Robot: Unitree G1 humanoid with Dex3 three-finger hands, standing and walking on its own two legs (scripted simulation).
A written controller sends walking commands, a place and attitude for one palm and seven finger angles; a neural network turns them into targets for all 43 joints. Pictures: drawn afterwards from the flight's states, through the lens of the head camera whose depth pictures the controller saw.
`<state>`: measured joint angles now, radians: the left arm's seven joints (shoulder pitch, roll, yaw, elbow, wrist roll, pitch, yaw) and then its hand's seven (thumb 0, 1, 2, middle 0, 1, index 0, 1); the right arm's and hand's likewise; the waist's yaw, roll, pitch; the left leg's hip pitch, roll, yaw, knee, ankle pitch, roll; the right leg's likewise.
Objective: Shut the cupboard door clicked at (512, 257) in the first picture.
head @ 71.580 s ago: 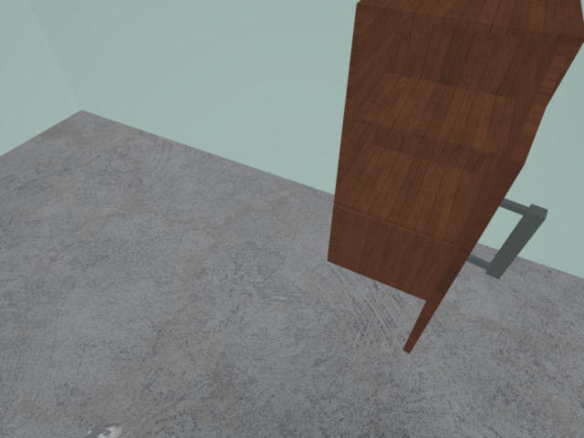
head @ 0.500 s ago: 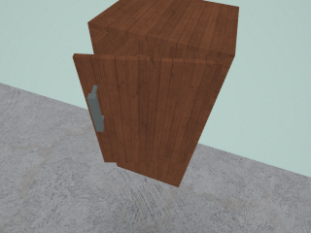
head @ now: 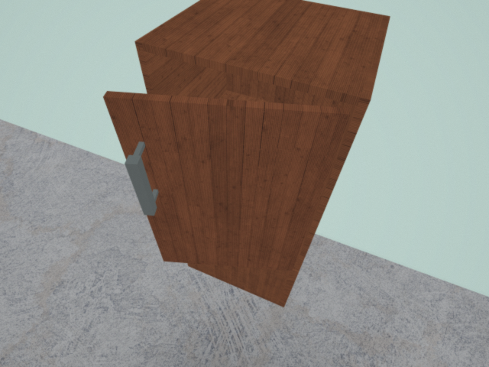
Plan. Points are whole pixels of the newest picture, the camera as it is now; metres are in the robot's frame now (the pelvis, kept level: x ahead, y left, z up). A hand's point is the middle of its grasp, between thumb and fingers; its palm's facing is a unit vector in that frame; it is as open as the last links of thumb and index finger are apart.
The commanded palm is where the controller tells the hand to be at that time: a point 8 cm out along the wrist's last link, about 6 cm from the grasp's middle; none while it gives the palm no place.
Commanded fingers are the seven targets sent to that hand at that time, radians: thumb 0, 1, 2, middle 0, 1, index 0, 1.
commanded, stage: come to a stop and stand still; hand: left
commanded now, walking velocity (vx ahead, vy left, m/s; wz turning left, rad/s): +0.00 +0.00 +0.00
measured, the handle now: (145, 180) +0.44 +0.23 +0.02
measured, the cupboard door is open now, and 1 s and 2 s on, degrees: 19 19 19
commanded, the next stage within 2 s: look again from close up in 0.28 s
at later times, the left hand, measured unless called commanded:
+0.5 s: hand out of the picture -0.01 +0.17 -0.18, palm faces +0.01 -0.98 -0.20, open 7.4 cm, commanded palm none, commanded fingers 0.00 0.90 0.90 -0.20 -0.30 -0.20 -0.30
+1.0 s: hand out of the picture -0.01 +0.20 -0.18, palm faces +0.09 -0.98 -0.16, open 7.4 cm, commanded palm +0.07 +0.25 -0.07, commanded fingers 0.00 0.90 0.90 -0.24 -0.34 -0.24 -0.34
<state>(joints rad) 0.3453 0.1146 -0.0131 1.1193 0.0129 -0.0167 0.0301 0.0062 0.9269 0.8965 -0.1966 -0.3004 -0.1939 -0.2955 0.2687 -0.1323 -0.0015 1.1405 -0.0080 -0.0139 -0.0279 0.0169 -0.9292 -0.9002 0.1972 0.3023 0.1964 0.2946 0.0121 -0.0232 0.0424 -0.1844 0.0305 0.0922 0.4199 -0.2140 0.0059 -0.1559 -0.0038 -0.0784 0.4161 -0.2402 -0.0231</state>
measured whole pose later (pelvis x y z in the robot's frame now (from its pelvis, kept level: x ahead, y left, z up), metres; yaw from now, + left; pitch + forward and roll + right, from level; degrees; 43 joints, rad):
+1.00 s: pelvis -0.02 +0.03 +0.00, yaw +1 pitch -2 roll -1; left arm 0.36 0.13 0.03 0.92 -0.01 0.06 0.03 0.01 0.92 0.90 -0.20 -0.30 -0.20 -0.30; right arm 0.31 -0.14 0.01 1.06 -0.01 -0.02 -0.02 0.01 -0.91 -0.90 0.20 0.30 0.20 0.29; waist -0.01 -0.01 0.06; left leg -0.24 -0.01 0.10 0.48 -0.22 0.05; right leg -0.20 -0.05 -0.07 0.47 -0.24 0.02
